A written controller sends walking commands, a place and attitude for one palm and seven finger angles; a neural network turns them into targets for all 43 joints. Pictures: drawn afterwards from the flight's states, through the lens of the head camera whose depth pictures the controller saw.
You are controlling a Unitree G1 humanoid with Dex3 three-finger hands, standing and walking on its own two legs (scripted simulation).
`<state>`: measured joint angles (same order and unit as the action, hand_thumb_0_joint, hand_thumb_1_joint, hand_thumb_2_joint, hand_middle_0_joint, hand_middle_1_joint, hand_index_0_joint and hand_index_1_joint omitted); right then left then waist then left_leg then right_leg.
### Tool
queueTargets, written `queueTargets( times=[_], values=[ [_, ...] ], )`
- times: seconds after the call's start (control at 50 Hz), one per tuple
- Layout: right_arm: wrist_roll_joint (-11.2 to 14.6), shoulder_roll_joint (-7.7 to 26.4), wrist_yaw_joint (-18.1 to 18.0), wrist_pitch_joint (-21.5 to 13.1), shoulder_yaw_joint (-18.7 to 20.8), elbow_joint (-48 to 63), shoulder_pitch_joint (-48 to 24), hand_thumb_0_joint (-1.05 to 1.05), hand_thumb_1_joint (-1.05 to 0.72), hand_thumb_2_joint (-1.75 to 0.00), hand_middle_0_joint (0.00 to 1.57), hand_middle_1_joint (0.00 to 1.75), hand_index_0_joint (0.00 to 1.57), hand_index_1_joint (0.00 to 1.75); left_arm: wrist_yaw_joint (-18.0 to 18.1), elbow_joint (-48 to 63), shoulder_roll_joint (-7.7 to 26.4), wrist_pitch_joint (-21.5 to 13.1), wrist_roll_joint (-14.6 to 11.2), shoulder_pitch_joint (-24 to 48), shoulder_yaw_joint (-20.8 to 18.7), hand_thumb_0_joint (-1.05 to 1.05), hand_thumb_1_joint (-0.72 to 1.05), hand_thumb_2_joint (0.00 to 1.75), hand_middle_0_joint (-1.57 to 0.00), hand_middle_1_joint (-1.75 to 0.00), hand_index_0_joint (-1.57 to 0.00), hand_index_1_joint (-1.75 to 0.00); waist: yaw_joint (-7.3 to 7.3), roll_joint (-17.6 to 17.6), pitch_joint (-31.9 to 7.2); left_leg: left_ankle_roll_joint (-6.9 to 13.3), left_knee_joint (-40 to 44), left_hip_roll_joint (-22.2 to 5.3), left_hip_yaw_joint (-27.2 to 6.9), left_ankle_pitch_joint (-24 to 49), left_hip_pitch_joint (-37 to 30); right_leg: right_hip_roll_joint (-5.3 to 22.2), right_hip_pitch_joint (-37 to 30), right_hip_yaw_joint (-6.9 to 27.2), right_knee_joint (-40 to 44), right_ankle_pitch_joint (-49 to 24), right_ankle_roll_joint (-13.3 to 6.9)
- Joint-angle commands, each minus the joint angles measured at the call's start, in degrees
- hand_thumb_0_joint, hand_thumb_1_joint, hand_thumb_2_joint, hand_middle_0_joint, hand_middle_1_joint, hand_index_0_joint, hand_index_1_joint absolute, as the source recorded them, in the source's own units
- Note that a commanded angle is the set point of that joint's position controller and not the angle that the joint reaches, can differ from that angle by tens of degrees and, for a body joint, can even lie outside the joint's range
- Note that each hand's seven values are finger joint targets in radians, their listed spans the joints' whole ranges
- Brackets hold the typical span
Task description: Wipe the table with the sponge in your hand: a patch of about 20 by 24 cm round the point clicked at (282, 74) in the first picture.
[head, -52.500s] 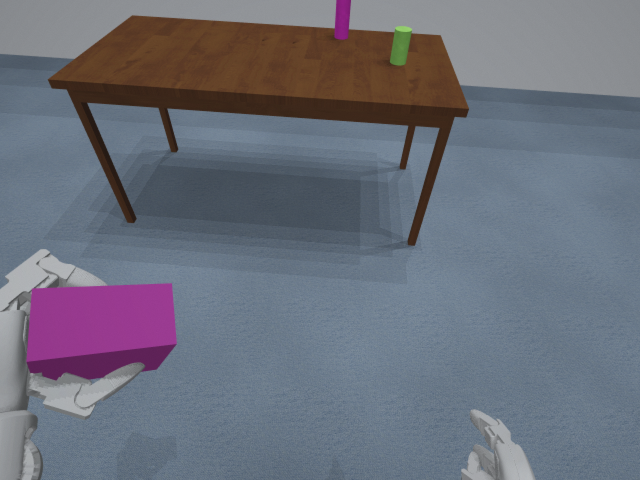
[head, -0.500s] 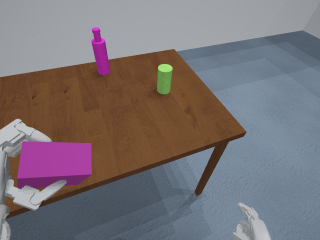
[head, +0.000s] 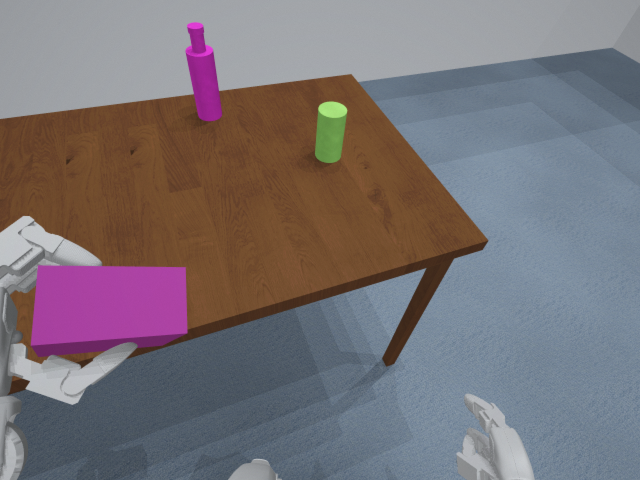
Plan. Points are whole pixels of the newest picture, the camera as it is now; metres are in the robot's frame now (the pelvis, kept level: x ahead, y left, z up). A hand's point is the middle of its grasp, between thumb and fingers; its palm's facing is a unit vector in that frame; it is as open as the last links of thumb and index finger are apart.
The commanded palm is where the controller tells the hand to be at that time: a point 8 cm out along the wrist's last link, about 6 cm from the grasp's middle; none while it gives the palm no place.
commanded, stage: step back with the hand held close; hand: left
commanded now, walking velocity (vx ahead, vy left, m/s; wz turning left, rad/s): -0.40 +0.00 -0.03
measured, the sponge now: (131, 311) +0.24 +0.20 +0.14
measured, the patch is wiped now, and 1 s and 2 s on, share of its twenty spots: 1.00 1.00 1.00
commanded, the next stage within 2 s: stop stepping back and stand still in 0.46 s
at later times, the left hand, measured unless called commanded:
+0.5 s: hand out of the picture +0.10 +0.21 +0.19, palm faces +0.36 -0.84 -0.40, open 10.1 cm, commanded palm +0.04 +0.25 +0.20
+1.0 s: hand out of the picture -0.08 +0.19 +0.19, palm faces +0.45 -0.81 -0.38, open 10.1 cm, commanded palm -0.12 +0.22 +0.20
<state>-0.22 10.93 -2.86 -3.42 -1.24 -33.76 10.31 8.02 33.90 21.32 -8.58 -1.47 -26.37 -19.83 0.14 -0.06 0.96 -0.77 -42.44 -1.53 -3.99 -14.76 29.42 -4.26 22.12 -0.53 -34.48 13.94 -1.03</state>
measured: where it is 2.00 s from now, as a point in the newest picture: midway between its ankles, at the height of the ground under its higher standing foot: outside the picture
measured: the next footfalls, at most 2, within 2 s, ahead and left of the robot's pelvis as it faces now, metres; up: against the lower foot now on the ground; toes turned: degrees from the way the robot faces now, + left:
left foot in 0.16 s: -0.02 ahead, +0.14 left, +0.00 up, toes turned +2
right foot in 0.50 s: -0.05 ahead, -0.13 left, +0.00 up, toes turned -2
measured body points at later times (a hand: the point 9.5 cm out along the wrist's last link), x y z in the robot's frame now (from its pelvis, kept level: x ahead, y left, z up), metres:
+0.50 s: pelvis -0.13 -0.02 +0.00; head -0.11 -0.01 +0.45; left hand +0.07 +0.25 +0.21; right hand +0.04 -0.23 -0.08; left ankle -0.06 +0.14 -0.72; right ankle -0.09 -0.13 -0.72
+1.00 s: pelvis -0.27 -0.06 +0.00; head -0.31 -0.07 +0.45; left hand -0.11 +0.23 +0.21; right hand -0.15 -0.31 -0.09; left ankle -0.35 +0.09 -0.72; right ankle -0.23 -0.15 -0.68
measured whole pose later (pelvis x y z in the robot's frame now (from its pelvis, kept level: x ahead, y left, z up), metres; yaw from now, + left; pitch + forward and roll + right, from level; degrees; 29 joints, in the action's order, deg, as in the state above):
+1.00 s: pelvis -0.27 -0.06 +0.00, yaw +3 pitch +0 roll +2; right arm 1.7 12.5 -3.2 -9.7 0.7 -38.7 21.1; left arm 7.0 24.5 21.8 -7.8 -2.7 -26.9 -20.2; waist 1.1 -0.7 -6.9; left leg -2.1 -31.5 -2.7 0.5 -24.0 7.2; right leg 0.5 29.7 -3.0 -56.3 21.9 -0.3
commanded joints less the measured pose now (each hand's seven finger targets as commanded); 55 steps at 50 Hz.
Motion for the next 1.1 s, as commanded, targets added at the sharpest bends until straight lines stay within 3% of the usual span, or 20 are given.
queueTargets(
  times=[0.0, 0.1, 0.12, 0.18, 0.22, 0.46, 0.5, 0.52, 0.58, 0.64, 0.74, 0.78, 0.82, 0.86, 0.9, 0.98, 1.0, 1.02, 1.04, 1.08],
  values=[
    [0.5, 5.9, -1.1, -1.5, 4.1, 9.2, -4.6, 0.0, -0.9, -0.9, 0.2, 0.3, 0.2, 0.3, 1.1, 13.3, 10.3, -3.7, -1.4, -1.5, -6.4, 0.0, 0.1, 1.3, -1.2, -1.6, -1.2, -1.6, -0.07, -7.2, -12.6, -0.4, -21.0, 0.3, -1.0, -14.9, -3.8, 25.6, -2.2, 18.3, 14.4, -31.5, -10.4],
    [0.2, 5.7, -1.3, 0.7, 2.9, 9.7, -5.5, 0.0, -0.9, -0.9, 0.2, 0.3, 0.2, 0.3, 1.2, 14.5, 12.2, -3.8, -1.3, -4.4, -10.1, 0.0, 0.1, 1.3, -1.2, -1.6, -1.2, -1.6, 1.49, -1.7, -13.6, -0.6, 10.8, -1.2, 2.8, -3.4, -6.7, 17.5, -7.6, 8.0, 0.6, -39.1, -4.1],
    [0.4, 6.4, -1.7, 0.3, 3.6, 9.8, -5.3, 0.0, -0.9, -0.9, 0.2, 0.3, 0.2, 0.3, 1.5, 15.3, 12.4, -4.3, -1.7, -4.1, -10.3, 0.0, 0.1, 1.3, -1.2, -1.6, -1.2, -1.6, 1.62, 0.9, -15.1, -0.2, 18.1, -2.2, 3.9, 6.4, -11.2, 14.5, -6.8, 6.5, -3.1, -34.2, -2.1],
    [0.5, 8.1, -0.8, -3.5, 6.2, 8.8, -2.6, 0.0, -0.9, -0.9, 0.2, 0.3, 0.2, 0.3, 2.0, 17.8, 12.9, -5.4, -1.9, -3.9, -11.2, 0.0, 0.1, 1.3, -1.2, -1.6, -1.2, -1.6, 0.68, 16.1, -16.7, 7.8, 17.7, -21.3, -10.1, 50.4, -31.1, 3.4, 16.8, 3.7, -23.3, 17.4, 1.7],
    [-0.7, 7.3, 0.1, -5.0, 5.1, 7.7, -1.3, 0.0, -0.9, -0.9, 0.2, 0.3, 0.2, 0.3, 1.9, 21.2, 11.2, -5.3, -1.8, -4.0, -9.8, 0.0, 0.1, 1.3, -1.2, -1.6, -1.2, -1.6, 0.84, 15.3, -17.9, 8.9, 13.9, -19.1, -8.8, 56.5, -33.1, 4.2, 19.5, 4.9, -24.3, 19.7, 2.6],
    [0.5, 8.5, 0.7, -5.6, 3.8, 8.8, -4.6, 0.0, -0.9, -0.9, 0.2, 0.3, 0.2, 0.3, 0.6, 9.0, 8.4, -1.5, -1.5, 2.1, -6.4, 0.0, 0.1, 1.3, -1.2, -1.6, -1.2, -1.6, -1.0, 6.4, -7.1, 3.0, 10.9, -11.8, -0.8, 1.8, -7.7, 4.8, -9.2, -0.2, 10.8, -8.5, 2.8],
    [0.7, 6.1, 0.8, -4.9, 3.5, 9.9, -5.3, 0.0, -0.9, -0.9, 0.2, 0.3, 0.2, 0.3, 0.3, 10.4, 11.7, -3.2, -0.8, 3.0, -7.0, 0.0, 0.1, 1.3, -1.2, -1.6, -1.2, -1.6, -0.3, -12.3, -6.8, -1.1, -10.1, -1.3, 7.6, -15.2, -0.4, 19.0, -7.8, 12.3, 17.4, -26.4, -3.2],
    [2.0, 6.7, 0.1, -5.1, 5.4, 9.7, -4.9, 0.0, -0.9, -0.9, 0.2, 0.3, 0.2, 0.3, 0.0, 9.9, 10.9, -2.6, -2.2, 1.8, -6.5, 0.0, 0.1, 1.3, -1.2, -1.6, -1.2, -1.6, -1.03, -20.1, -11.6, -1.4, -26.1, 1.4, 2.2, -17.0, -2.4, 25.4, -1.8, 19.5, 19.9, -22.5, -6.9],
    [1.5, 5.4, 0.7, -3.2, 3.6, 10.0, -4.0, 0.0, -0.9, -0.9, 0.2, 0.3, 0.2, 0.3, -0.7, 7.9, 11.0, -1.6, -2.0, -6.5, -8.6, 0.0, 0.1, 1.3, -1.2, -1.6, -1.2, -1.6, 1.19, -6.1, -14.2, -1.4, -31.0, -1.0, 0.4, -8.4, -3.2, 21.2, 1.3, 14.1, 14.7, -5.6, -6.4],
    [1.5, 5.5, -0.3, -2.0, 2.6, 9.6, -5.2, 0.0, -0.9, -0.9, 0.2, 0.3, 0.2, 0.3, 0.5, 10.5, 12.5, -1.3, -2.2, -3.2, -9.0, 0.0, 0.1, 1.3, -1.2, -1.6, -1.2, -1.6, 2.27, -6.6, -10.9, -0.2, -19.5, -0.4, 5.3, -8.7, -10.0, 18.2, 10.1, 11.3, 18.6, 17.2, -3.0],
    [1.1, 8.8, -1.3, -5.0, 3.9, 8.1, -0.7, 0.0, -0.9, -0.9, 0.2, 0.3, 0.2, 0.3, 1.5, 13.9, 13.3, -1.0, -1.9, -0.2, -8.6, 0.0, 0.1, 1.3, -1.2, -1.6, -1.2, -1.6, 1.84, -6.2, -12.3, 4.6, 8.5, -0.2, 5.0, -15.2, -17.9, 19.0, 4.6, 14.0, 15.5, 17.9, -1.2],
    [1.0, 10.2, -1.5, -6.0, 4.3, 9.1, 0.8, 0.0, -0.9, -0.9, 0.2, 0.3, 0.2, 0.3, 1.3, 14.9, 13.4, -1.5, -2.2, -0.4, -8.8, 0.0, 0.1, 1.3, -1.2, -1.6, -1.2, -1.6, 1.71, 6.0, -12.2, 6.2, 25.8, -2.4, 5.0, -14.1, -18.6, 12.1, 0.4, 7.3, 1.8, 15.7, 0.3],
    [1.5, 10.1, -1.3, -7.8, 5.1, 9.0, 0.0, 0.0, -0.9, -0.9, 0.2, 0.3, 0.2, 0.3, 1.1, 17.3, 12.8, -2.4, -1.6, 3.0, -7.7, 0.0, 0.1, 1.3, -1.2, -1.6, -1.2, -1.6, 1.45, 25.6, -6.2, 10.5, 33.3, -12.9, -3.8, -4.4, -18.4, 0.1, 11.0, -5.2, -31.1, 14.8, 2.8],
    [1.6, 8.4, -0.5, -9.1, 4.7, 5.9, -0.8, 0.0, -0.9, -0.9, 0.2, 0.3, 0.2, 0.3, 1.5, 13.2, 12.9, -3.5, -0.3, 6.8, -7.8, 0.0, 0.1, 1.3, -1.2, -1.6, -1.2, -1.6, 2.61, 23.2, -0.5, 14.7, 29.5, -16.7, -9.6, 1.5, -13.8, 6.9, 21.3, 3.5, -43.2, 11.0, 1.7],
    [2.5, 8.6, 0.3, -10.4, 4.3, 2.1, 0.9, 0.0, -0.9, -0.9, 0.2, 0.3, 0.2, 0.3, 0.3, 4.3, 9.2, -3.6, -1.0, 8.7, -4.4, 0.0, 0.1, 1.3, -1.2, -1.6, -1.2, -1.6, 1.05, 6.6, 8.4, 12.6, 28.1, -17.4, -5.0, 0.7, -10.3, 8.9, 21.7, 5.3, -35.5, 12.8, 0.7],
    [1.9, 9.9, -1.4, -8.3, 4.0, 4.2, 0.2, 0.0, -0.9, -0.9, 0.2, 0.3, 0.2, 0.3, -1.4, -4.9, 7.5, -0.7, -1.8, 12.0, -3.6, 0.0, 0.1, 1.3, -1.2, -1.6, -1.2, -1.6, 0.16, -1.0, 1.5, 6.2, 2.2, -5.2, 5.1, -8.9, -7.5, 4.3, -9.6, -3.8, 7.5, -2.7, 1.4],
    [1.9, 9.3, -1.4, -7.6, 4.0, 4.5, -0.8, 0.0, -0.9, -0.9, 0.2, 0.3, 0.2, 0.3, -1.8, -5.5, 7.4, -0.5, -2.0, 11.5, -3.4, 0.0, 0.1, 1.3, -1.2, -1.6, -1.2, -1.6, 0.37, -10.3, -1.1, 5.6, -11.8, -0.6, 8.3, -13.6, -3.0, 7.6, -15.3, -0.7, 12.9, -5.7, 0.7],
    [2.1, 9.1, -1.5, -6.6, 4.5, 6.1, -3.2, 0.0, -0.9, -0.9, 0.2, 0.3, 0.2, 0.3, -2.1, -4.2, 9.9, -0.7, -1.9, 10.3, -4.3, 0.0, 0.1, 1.3, -1.2, -1.6, -1.2, -1.6, 0.42, -21.9, -3.7, 4.2, -26.9, 2.7, 5.9, -17.0, 5.2, 19.6, -14.5, 23.0, 20.3, 9.2, -3.8],
    [1.9, 9.0, -1.4, -6.6, 4.3, 6.7, -5.4, 0.0, -0.9, -0.9, 0.2, 0.3, 0.2, 0.3, -2.8, -0.8, 10.3, -1.3, -2.8, 12.2, -5.3, 0.0, 0.1, 1.3, -1.2, -1.6, -1.2, -1.6, 0.73, -19.6, -2.2, 3.3, -33.2, 1.7, 0.3, -12.2, 5.0, 23.6, -4.5, 33.4, 25.4, 23.3, -5.9],
    [1.9, 8.5, 0.8, -5.4, 4.6, 4.6, -3.4, 0.0, -0.9, -0.9, 0.2, 0.3, 0.2, 0.3, -3.5, 6.8, 11.9, -3.5, -2.1, 11.5, -6.1, 0.0, 0.1, 1.3, -1.2, -1.6, -1.2, -1.6, 1.55, -8.1, -6.0, 2.3, -31.3, -1.3, -0.1, -6.7, 1.2, 21.8, -1.7, 28.4, 21.3, 20.8, -7.9]
  ],
)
